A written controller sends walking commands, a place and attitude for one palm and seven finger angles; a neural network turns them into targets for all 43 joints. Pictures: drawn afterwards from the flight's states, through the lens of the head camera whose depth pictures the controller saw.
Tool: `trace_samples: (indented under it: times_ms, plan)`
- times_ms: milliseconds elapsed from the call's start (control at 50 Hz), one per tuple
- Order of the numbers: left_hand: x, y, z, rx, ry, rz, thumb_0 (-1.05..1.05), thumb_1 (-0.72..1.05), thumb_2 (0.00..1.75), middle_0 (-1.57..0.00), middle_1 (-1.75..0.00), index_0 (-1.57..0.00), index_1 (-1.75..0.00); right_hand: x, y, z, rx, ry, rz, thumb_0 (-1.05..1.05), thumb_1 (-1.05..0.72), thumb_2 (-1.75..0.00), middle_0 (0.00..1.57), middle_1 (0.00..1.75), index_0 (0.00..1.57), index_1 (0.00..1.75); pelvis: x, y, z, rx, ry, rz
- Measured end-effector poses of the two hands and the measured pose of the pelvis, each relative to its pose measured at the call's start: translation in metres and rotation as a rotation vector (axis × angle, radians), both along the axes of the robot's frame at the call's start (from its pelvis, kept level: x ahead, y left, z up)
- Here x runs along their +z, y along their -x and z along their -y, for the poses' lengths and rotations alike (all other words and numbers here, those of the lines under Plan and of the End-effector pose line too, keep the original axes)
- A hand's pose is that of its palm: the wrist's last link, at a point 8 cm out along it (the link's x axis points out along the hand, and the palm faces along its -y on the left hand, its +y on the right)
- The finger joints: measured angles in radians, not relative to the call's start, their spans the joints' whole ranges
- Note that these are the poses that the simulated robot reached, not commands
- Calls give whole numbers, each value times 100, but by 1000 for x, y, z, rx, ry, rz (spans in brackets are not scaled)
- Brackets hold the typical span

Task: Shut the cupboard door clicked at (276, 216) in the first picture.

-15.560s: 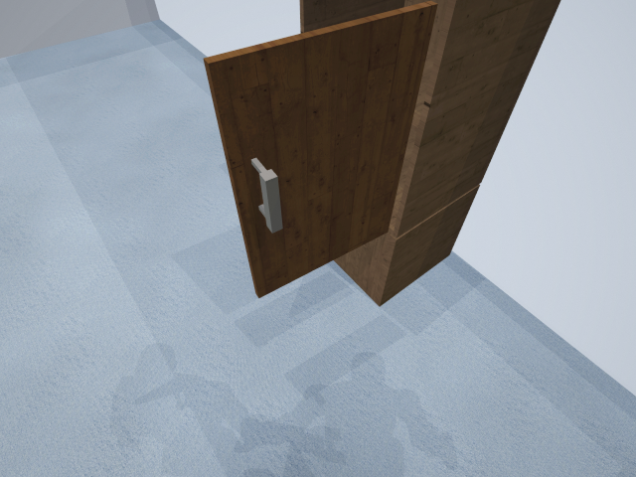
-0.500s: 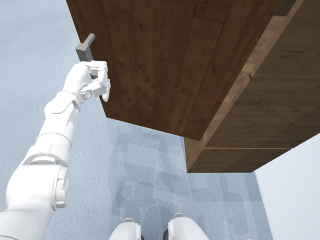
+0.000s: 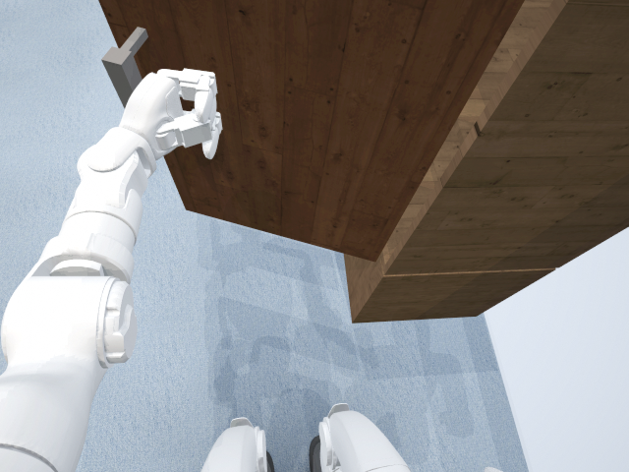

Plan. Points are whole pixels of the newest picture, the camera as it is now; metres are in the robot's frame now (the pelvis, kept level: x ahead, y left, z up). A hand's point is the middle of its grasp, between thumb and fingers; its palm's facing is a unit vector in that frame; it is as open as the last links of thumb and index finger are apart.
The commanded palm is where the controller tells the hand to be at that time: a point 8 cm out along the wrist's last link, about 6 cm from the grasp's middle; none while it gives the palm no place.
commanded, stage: push the door shut along its arc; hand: left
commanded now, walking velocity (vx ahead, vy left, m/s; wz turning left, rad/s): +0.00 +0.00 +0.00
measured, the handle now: (144, 89) +0.58 +0.15 +0.09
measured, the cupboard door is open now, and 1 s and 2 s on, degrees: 71 60 60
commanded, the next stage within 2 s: pull the fist back off the door in 0.48 s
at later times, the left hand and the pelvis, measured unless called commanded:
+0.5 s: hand (234, 107) +0.54 +0.05 +0.10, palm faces -0.52 -0.85 -0.02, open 3.2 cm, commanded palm +0.56 +0.07 +0.09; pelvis +0.00 -0.01 -0.02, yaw +0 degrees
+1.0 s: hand (256, 113) +0.54 +0.02 +0.08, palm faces -0.11 -0.99 -0.02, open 3.1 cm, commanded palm +0.51 +0.08 +0.09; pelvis +0.00 -0.01 +0.00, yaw -1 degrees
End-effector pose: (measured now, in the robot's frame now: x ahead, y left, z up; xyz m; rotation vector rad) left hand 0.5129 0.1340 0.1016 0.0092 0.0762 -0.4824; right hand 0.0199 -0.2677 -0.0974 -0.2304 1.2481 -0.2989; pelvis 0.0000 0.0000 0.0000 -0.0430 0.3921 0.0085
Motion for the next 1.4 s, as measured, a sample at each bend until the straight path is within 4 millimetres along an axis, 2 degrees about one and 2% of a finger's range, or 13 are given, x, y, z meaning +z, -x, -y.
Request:
trace_samples:
  times_ms: [120,340,600,700,800,900,960,1020,1140,1220,1300,1400]
  plan:
    - [5,-15,10,-7,-1,16,2,90,90,-129,-150,-130,-150,-3,9,3,-30,7,-4,1,-91,-90,20,30,20,30,-5,-2,3,-15,-2,-20]
    - [2,-26,17,-30,-21,-19,-2,90,92,-129,-150,-130,-150,-12,27,6,-41,9,-74,1,-91,-90,20,30,20,30,-11,-1,8,-10,-1,-38]
    - [4,-38,42,-76,-33,-34,1,99,99,-129,-150,-130,-150,-18,33,11,-32,45,-87,1,-91,-90,20,30,20,30,-20,3,8,0,6,-64]
    - [-3,-45,45,199,95,-69,2,89,94,-130,-150,-130,-150,-18,36,1,-16,-10,-69,1,-91,-90,20,30,20,30,-20,4,7,-5,7,-86]
    - [-10,-36,48,409,36,37,2,88,91,-129,-150,-130,-150,-21,48,-16,1,-117,-97,1,-91,-90,20,30,20,30,-18,3,8,-19,-8,-95]
    - [-16,-23,58,368,-82,85,2,89,90,-129,-150,-130,-150,-21,66,-26,-44,-186,-156,1,-91,-90,20,30,20,30,-12,2,11,-24,-17,-72]
    - [-18,-18,60,358,-69,26,2,90,90,-129,-150,-130,-150,-15,73,-26,-76,-189,-172,1,-91,-90,20,30,20,30,-5,1,13,-28,-21,-52]
    - [-10,-13,57,380,-16,5,2,90,90,-130,-150,-130,-150,-6,74,-20,-88,-175,-163,1,-91,-90,20,30,20,30,3,-2,15,-34,-26,-30]
    - [11,3,46,376,-24,96,2,90,90,-129,-150,-130,-150,5,63,-2,-64,-149,-126,1,-91,-90,20,30,20,30,13,-6,20,-34,-34,7]
    - [-1,22,41,354,-51,61,2,90,90,-129,-150,-130,-150,7,46,11,-37,-130,-101,1,-91,-90,20,30,20,30,15,-6,22,-25,-36,27]
    - [-18,48,39,357,-19,30,2,90,90,-129,-150,-130,-150,9,20,20,-3,-109,-47,1,-91,-90,20,30,20,30,17,-4,21,-19,-37,46]
    - [-14,72,46,342,-2,109,2,90,90,-130,-150,-130,-150,7,-16,22,36,-97,52,1,-91,-90,20,30,20,30,17,-2,20,-13,-38,70]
